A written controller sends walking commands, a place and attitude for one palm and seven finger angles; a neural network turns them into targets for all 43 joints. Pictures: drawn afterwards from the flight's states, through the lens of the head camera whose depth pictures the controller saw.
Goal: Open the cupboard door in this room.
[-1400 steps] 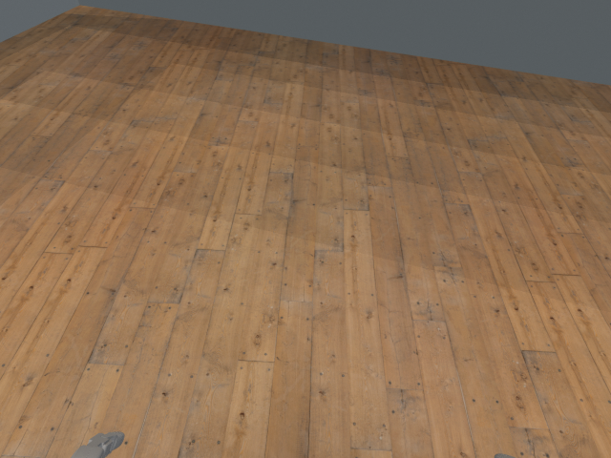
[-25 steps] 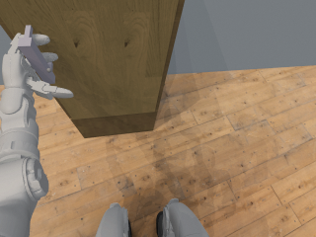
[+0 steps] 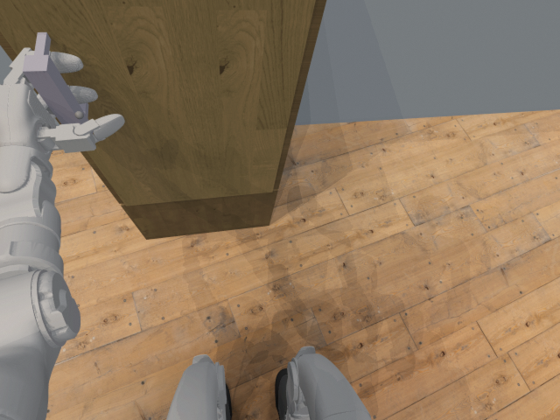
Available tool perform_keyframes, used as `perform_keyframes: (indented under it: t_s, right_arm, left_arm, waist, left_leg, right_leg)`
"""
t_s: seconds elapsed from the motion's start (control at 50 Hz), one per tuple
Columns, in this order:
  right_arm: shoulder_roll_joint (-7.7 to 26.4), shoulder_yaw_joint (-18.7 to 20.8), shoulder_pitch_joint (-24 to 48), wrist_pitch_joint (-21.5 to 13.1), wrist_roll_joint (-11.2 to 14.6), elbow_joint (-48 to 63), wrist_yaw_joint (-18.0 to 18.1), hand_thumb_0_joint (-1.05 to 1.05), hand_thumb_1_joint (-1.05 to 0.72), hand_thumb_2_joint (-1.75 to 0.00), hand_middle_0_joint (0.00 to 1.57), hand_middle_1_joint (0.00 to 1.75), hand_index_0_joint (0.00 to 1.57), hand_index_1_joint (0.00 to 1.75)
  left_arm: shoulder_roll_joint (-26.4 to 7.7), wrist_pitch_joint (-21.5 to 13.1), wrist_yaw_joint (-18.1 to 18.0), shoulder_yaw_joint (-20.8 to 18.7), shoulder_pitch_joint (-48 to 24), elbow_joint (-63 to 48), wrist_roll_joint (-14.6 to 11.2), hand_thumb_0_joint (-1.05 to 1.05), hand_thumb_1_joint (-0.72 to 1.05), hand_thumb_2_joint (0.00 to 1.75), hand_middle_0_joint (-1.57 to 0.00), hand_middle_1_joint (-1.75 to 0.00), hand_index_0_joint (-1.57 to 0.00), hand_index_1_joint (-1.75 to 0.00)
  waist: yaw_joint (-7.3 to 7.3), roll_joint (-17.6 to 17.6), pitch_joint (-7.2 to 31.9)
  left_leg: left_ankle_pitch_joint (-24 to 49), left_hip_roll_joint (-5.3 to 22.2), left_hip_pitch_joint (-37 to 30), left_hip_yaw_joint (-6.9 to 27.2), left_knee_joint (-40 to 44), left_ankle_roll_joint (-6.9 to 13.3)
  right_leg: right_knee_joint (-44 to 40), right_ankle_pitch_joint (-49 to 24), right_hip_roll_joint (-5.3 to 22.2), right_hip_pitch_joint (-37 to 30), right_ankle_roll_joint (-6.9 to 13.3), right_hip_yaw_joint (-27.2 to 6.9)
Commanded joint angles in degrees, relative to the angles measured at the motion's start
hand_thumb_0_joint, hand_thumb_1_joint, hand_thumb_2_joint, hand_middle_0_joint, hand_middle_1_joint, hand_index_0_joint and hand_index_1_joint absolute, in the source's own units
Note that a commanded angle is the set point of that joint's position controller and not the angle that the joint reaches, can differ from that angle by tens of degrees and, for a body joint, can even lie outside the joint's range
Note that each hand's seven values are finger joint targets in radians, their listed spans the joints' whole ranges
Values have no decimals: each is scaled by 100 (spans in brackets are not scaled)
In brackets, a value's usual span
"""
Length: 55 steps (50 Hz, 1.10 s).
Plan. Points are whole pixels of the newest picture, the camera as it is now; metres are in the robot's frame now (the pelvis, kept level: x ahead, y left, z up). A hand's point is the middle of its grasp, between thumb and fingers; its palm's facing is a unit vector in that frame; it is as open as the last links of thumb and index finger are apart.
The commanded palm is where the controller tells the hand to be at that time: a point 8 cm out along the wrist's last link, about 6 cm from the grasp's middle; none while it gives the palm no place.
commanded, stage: close the thumb around the handle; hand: left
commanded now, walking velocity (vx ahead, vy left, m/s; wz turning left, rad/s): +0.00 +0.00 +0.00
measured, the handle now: (64, 90) +0.55 +0.25 +0.05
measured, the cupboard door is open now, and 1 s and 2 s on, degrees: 0 21 49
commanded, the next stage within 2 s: pull the door open along its arc in 0.34 s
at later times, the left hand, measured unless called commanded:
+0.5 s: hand (82, 115) +0.51 +0.23 +0.06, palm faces +0.09 -1.00 -0.01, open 5.6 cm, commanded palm +0.48 +0.26 +0.05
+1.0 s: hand (110, 194) +0.39 +0.18 +0.06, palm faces +0.11 -0.99 +0.02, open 6.1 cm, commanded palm +0.34 +0.23 +0.05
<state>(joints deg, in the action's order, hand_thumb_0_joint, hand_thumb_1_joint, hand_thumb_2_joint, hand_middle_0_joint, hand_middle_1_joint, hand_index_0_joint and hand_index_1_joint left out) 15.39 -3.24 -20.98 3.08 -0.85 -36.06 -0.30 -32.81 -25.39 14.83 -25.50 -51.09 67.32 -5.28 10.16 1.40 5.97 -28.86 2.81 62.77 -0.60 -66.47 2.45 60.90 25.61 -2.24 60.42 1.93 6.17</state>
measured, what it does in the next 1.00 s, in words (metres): stands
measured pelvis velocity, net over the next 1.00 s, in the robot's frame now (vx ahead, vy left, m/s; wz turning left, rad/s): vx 0.03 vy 0.00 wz -0.01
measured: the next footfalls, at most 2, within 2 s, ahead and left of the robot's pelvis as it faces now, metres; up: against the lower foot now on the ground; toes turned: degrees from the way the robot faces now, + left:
none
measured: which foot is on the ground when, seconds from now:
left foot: down 0.00-1.00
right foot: down 0.00-1.00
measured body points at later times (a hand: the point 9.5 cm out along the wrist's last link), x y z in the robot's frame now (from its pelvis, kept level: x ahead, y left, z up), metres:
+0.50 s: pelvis +0.00 +0.00 +0.00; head +0.15 +0.04 +0.42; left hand +0.50 +0.28 +0.06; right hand +0.01 -0.26 -0.11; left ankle +0.01 +0.09 -0.65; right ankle +0.03 -0.11 -0.65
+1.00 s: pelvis +0.03 +0.00 +0.03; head +0.12 +0.02 +0.47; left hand +0.38 +0.23 +0.06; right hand +0.12 -0.25 -0.08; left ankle +0.01 +0.09 -0.65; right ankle +0.03 -0.11 -0.65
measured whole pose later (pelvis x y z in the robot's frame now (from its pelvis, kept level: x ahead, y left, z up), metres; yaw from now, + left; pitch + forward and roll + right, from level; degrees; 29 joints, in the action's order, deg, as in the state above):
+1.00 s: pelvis +0.03 +0.00 +0.03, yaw -1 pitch +20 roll -2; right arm 13.9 -0.2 -17.8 2.8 0.8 -30.8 -2.8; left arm -12.2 -24.3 4.5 -13.3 -11.6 28.1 -11.2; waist 4.5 1.5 8.6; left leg -28.7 2.1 49.0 -3.7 -58.1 2.6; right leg 54.7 25.6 -2.1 48.6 1.2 2.8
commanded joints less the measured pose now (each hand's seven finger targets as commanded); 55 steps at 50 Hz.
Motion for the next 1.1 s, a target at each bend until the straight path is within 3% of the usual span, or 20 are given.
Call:
perform_keyframes:
  t_s: [0.0, 0.04, 0.08, 0.12, 0.14, 0.18, 0.3, 0.34, 0.4, 0.44, 0.6, 0.74, 0.8, 0.86, 0.88, 0.94, 0.98, 1.0, 1.06, 1.08]
  right_arm:
    - [1102, 402, -1102, -51, -29, 238, 100, 0, -90, -90, 20, 30, 20, 30]
    - [1078, 410, -1087, -61, -28, 215, 86, 0, -90, -90, 20, 30, 20, 30]
    - [1110, 397, -1109, -63, -45, 197, 94, 0, -90, -90, 20, 30, 20, 30]
    - [1107, 407, -1125, -60, -43, 196, 97, 0, -90, -90, 20, 30, 20, 30]
    - [1116, 415, -1123, -63, -43, 193, 99, 0, -90, -90, 20, 30, 20, 30]
    - [1083, 417, -1136, -69, -57, 189, 79, 0, -90, -90, 20, 30, 20, 30]
    - [1108, 383, -1109, -38, -50, 220, 104, 0, -90, -90, 20, 30, 20, 30]
    - [1058, 390, -1080, -41, -53, 270, 67, 0, -90, -90, 20, 30, 20, 30]
    - [1087, 384, -1078, -31, -61, 274, 80, 0, -90, -90, 20, 30, 20, 30]
    - [1054, 394, -1047, -38, -57, 302, 56, 0, -90, -90, 20, 30, 20, 30]
    - [1014, 464, -914, 18, 22, 537, -13, 0, -90, -90, 20, 30, 20, 30]
    - [900, 563, -599, 18, 145, 833, -80, 0, -90, -90, 20, 30, 20, 30]
    - [856, 595, -459, -24, 172, 942, -110, 0, -90, -90, 20, 30, 20, 30]
    - [777, 627, -279, -108, 196, 1069, -158, 0, -90, -90, 20, 30, 20, 30]
    - [695, 634, -178, -153, 175, 1091, -154, 0, -90, -90, 20, 30, 20, 30]
    - [627, 624, 43, -237, 136, 1105, -211, 0, -90, -90, 20, 30, 20, 30]
    - [576, 637, 151, -253, 66, 1114, -212, 0, -90, -90, 20, 30, 20, 30]
    - [512, 632, 245, -269, 30, 1127, -227, 0, -90, -90, 20, 30, 20, 30]
    - [421, 611, 464, -284, -79, 1136, -276, 0, -90, -90, 20, 30, 20, 30]
    - [417, 621, 483, -286, -131, 1164, -275, 0, -90, -90, 20, 30, 20, 30]
  left_arm:
    - [-1450, -291, -29, -97, -2361, -1204, -59, 0, 56, 76, -38, -131, -38, -131]
    - [-1108, -258, -18, 133, -2401, -1169, -83, 0, 68, 80, -38, -133, -38, -133]
    - [-1250, -251, -49, 32, -2449, -1067, -66, 0, 79, 85, -39, -134, -39, -134]
    - [-1372, -259, -73, -48, -2466, -1147, -45, 0, 90, 90, -40, -135, -40, -135]
    - [-1428, -282, -75, -79, -2470, -1206, -35, 0, 90, 90, -40, -135, -40, -135]
    - [-1112, -300, -69, 117, -2464, -1216, -52, 0, 90, 90, -40, -135, -40, -135]
    - [-1688, -297, -137, -298, -2446, -1173, -25, 0, 90, 90, -40, -135, -40, -135]
    - [-1394, -326, -142, -104, -2261, -1238, 12, 0, 90, 90, -40, -135, -40, -135]
    - [-1598, -357, -170, -227, -2340, -1296, 25, 0, 90, 90, -40, -135, -40, -135]
    - [-1325, -378, -159, -62, -2174, -1366, 8, 0, 90, 90, -40, -135, -40, -135]
    - [-1005, -315, -100, -58, -691, -1915, -205, 0, 90, 90, -40, -135, -40, -135]
    - [-214, -211, -176, 281, 1143, -3113, -461, 0, 90, 90, -40, -135, -40, -135]
    - [0, -243, -263, 385, 1917, -3798, -522, 0, 90, 90, -40, -135, -40, -135]
    - [502, -253, -352, 601, 2939, -4477, -690, 0, 90, 90, -40, -135, -40, -135]
    - [586, -272, -766, 281, 3029, -4824, -882, 0, 90, 90, -40, -135, -40, -135]
    - [1188, -263, -1422, 644, 3587, -5146, -769, 0, 90, 90, -40, -135, -40, -135]
    - [1391, -318, -1953, 699, 3681, -5422, -623, 0, 90, 90, -40, -135, -40, -135]
    - [1695, -326, -2246, 878, 3781, -5514, -526, 0, 90, 90, -40, -135, -40, -135]
    - [2262, -345, -3038, 1313, 3903, -5862, -172, 0, 90, 90, -40, -135, -40, -135]
    - [2334, -339, -3234, 1497, 4084, -5900, 21, 0, 90, 90, -40, -135, -40, -135]
  waist:
    - [67, 992, 2978]
    - [156, 975, 2886]
    - [155, 926, 2721]
    - [117, 950, 2896]
    - [100, 964, 2940]
    - [146, 1074, 2911]
    - [44, 833, 2856]
    - [17, 965, 2878]
    - [26, 1017, 2882]
    - [-24, 1108, 2918]
    - [-344, 799, 3093]
    - [-609, 480, 2737]
    - [-751, 659, 2716]
    - [-850, 477, 2590]
    - [-1041, 481, 2532]
    - [-1004, 349, 2131]
    - [-1026, 105, 2119]
    - [-1054, 235, 2117]
    - [-1063, 73, 2080]
    - [-1040, -210, 2107]
  left_leg:
    - [2367, -80, -2458, 538, 734, -93]
    - [2264, -67, -2513, 542, 739, -90]
    - [2159, -64, -2434, 585, 746, -86]
    - [2207, -72, -2446, 562, 748, -89]
    - [2227, -64, -2497, 579, 754, -104]
    - [2416, -54, -2713, 611, 752, -121]
    - [2226, -85, -2241, 532, 731, -77]
    - [2302, -89, -2396, 525, 763, -96]
    - [2301, -80, -2381, 528, 748, -97]
    - [2376, -76, -2557, 536, 790, -130]
    - [2659, -100, -2600, 387, 957, -117]
    - [2965, -118, -2664, 229, 1248, -123]
    - [3350, -105, -2870, 200, 1337, -164]
    - [3607, -96, -2949, 146, 1398, -181]
    - [3713, -90, -2903, 136, 1425, -212]
    - [3410, -93, -2773, 165, 1475, -297]
    - [3269, -103, -2702, 153, 1415, -280]
    - [3166, -129, -2661, 133, 1402, -300]
    - [2844, -153, -2557, 157, 1355, -312]
    - [2763, -176, -2479, 155, 1299, -264]
  right_leg:
    - [-590, -1554, -99, -1084, -76, -420]
    - [-626, -1424, -105, -910, -87, -391]
    - [-613, -1290, -118, -808, -64, -372]
    - [-613, -1372, -107, -954, -78, -398]
    - [-606, -1368, -99, -954, -74, -391]
    - [-591, -1416, -114, -771, -50, -341]
    - [-584, -1487, -101, -1155, -83, -428]
    - [-594, -1488, -107, -1110, -69, -396]
    - [-572, -1502, -103, -1091, -73, -411]
    - [-588, -1487, -106, -1067, -54, -385]
    - [-676, -1903, -119, -1694, -53, -389]
    - [-847, -2270, -102, -2194, -57, -370]
    - [-844, -2428, -81, -2299, -48, -354]
    - [-876, -2632, -74, -2471, -58, -332]
    - [-870, -2643, -65, -2510, -56, -300]
    - [-799, -2391, -42, -2373, -58, -238]
    - [-746, -2381, -20, -2424, -47, -258]
    - [-698, -2327, 13, -2415, -43, -268]
    - [-614, -2177, 68, -2386, -17, -249]
    - [-615, -2244, 55, -2483, -16, -278]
